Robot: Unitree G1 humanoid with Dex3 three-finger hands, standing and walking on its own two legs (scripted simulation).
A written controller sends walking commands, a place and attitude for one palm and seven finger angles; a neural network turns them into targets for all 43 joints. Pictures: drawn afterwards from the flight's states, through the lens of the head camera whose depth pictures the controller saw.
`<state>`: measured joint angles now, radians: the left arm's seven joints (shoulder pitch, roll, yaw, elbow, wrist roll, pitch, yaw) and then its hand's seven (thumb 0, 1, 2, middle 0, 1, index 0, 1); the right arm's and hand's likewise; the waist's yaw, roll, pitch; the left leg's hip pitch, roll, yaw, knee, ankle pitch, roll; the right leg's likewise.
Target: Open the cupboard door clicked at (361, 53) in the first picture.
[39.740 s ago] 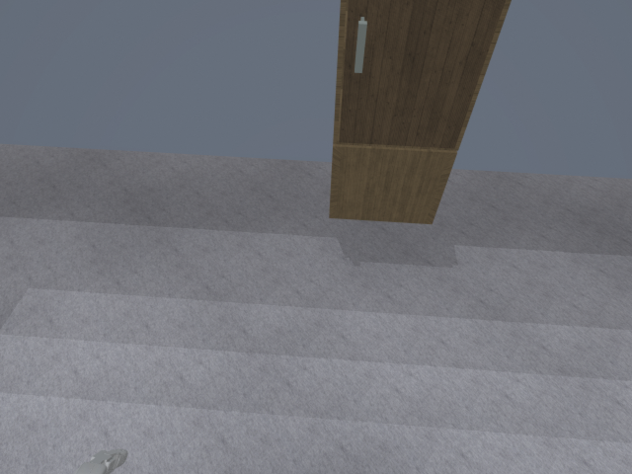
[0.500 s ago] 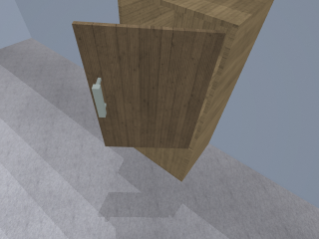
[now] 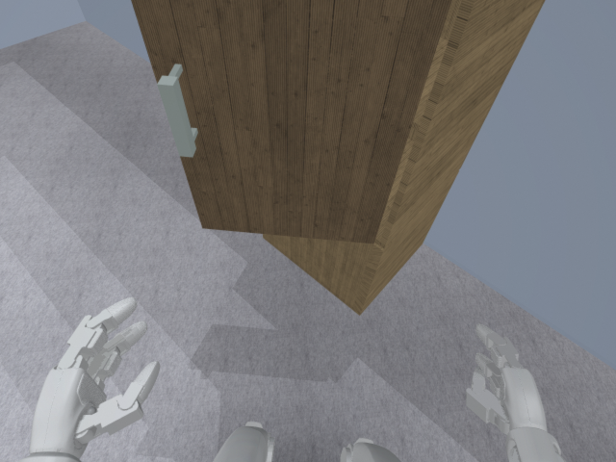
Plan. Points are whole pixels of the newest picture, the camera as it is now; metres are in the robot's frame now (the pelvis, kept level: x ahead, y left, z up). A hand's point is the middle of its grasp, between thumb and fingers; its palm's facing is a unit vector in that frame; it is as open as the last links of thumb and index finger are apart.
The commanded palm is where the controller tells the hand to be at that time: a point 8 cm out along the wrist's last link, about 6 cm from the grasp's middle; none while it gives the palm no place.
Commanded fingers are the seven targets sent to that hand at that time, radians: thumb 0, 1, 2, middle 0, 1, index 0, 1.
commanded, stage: raise the hand with hooked fingers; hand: left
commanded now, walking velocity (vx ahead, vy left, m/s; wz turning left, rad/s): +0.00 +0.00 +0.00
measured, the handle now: (182, 111) +0.59 +0.27 +0.09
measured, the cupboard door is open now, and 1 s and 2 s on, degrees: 37 37 37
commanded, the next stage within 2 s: move the hooked fingers beside the handle in 1.60 s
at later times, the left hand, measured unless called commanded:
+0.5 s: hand (110, 318) +0.25 +0.25 +0.07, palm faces +0.03 -1.00 -0.06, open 12.1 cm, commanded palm +0.22 +0.31 +0.08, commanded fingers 0.00 -0.29 0.39 -0.28 -1.07 -0.28 -1.07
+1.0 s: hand (56, 264) +0.29 +0.31 +0.11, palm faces +0.05 -1.00 -0.05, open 13.9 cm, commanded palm +0.27 +0.36 +0.11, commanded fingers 0.00 -0.50 0.30 -0.30 -1.20 -0.30 -1.20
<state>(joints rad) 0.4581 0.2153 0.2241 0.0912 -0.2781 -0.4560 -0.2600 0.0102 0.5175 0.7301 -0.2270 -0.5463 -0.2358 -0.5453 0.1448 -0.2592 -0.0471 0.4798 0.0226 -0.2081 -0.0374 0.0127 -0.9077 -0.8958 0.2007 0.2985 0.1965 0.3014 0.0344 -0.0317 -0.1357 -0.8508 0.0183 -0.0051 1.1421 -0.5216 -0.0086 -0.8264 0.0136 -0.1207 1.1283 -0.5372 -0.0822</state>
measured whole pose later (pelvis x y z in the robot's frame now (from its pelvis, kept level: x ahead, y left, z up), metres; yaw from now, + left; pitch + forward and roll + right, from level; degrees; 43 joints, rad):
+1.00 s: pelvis +0.01 +0.05 +0.04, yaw +0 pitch +10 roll -2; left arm 0.02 0.39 0.38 0.33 -0.35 -0.28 -0.45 -0.01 -0.49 0.30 -0.29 -1.19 -0.30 -1.19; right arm 0.25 -0.25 0.06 0.56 0.04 -0.21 -0.08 0.01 -0.90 -0.90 0.21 0.30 0.20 0.30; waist 0.02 0.02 -0.08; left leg -0.66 -0.01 0.01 0.91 -0.43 0.05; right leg -0.62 0.00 -0.10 0.85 -0.41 -0.02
